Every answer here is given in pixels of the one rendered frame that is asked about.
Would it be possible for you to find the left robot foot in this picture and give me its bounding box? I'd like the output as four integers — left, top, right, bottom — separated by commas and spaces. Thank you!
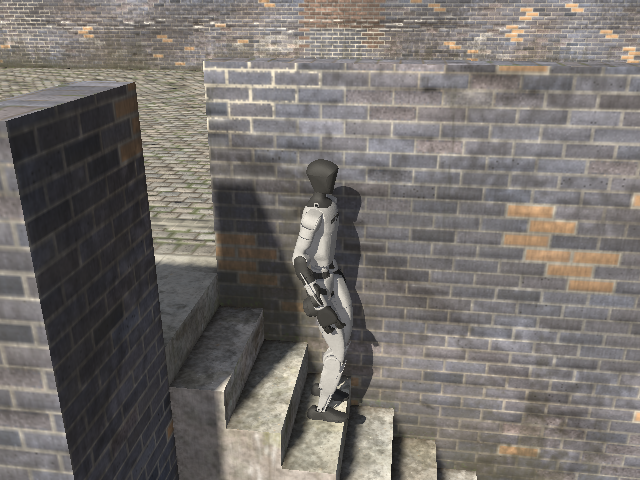
311, 383, 349, 402

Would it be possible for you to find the humanoid robot head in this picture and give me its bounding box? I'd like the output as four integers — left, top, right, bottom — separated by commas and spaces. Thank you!
306, 159, 339, 208

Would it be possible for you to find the left robot hand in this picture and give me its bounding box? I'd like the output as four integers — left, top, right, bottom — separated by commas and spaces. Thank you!
331, 269, 346, 297

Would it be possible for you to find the robot right forearm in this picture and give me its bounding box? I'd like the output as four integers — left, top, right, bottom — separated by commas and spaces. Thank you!
294, 256, 328, 311

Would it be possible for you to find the right robot hand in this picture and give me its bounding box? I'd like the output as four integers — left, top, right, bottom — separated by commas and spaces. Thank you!
316, 306, 346, 334

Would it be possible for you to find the right robot upper arm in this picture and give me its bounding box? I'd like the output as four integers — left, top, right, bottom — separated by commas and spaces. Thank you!
292, 209, 323, 267

